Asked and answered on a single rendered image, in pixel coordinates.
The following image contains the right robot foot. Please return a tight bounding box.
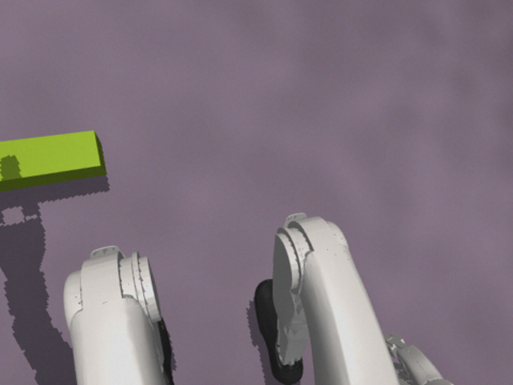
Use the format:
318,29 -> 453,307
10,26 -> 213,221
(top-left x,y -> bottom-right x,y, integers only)
254,279 -> 303,385

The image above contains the right robot hand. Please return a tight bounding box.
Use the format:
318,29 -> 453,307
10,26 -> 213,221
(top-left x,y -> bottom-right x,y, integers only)
383,333 -> 444,385

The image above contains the left robot foot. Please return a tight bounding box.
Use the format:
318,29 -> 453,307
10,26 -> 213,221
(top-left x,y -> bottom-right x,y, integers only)
158,316 -> 174,385

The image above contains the carton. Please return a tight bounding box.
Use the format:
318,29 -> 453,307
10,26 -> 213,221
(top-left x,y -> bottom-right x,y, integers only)
0,131 -> 107,192

